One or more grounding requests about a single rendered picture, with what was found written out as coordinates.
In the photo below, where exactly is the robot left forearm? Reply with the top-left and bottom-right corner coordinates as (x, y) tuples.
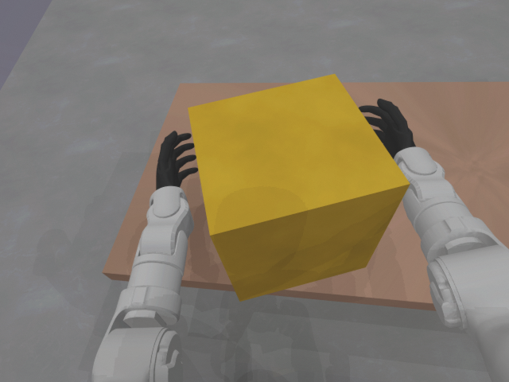
(91, 186), (194, 382)

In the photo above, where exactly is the robot right hand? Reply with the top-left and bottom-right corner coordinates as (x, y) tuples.
(359, 99), (416, 159)

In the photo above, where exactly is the robot right forearm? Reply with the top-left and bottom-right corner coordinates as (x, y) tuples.
(394, 147), (509, 263)

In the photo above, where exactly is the carton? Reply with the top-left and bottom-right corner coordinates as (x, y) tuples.
(188, 74), (410, 302)

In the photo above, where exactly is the table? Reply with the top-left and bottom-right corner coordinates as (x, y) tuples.
(102, 82), (509, 311)

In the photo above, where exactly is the robot left hand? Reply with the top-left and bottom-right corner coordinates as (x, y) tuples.
(156, 131), (198, 190)

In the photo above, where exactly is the robot right upper arm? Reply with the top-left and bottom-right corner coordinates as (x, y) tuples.
(427, 245), (509, 382)

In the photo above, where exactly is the robot left upper arm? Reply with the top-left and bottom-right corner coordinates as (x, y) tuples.
(93, 327), (183, 382)

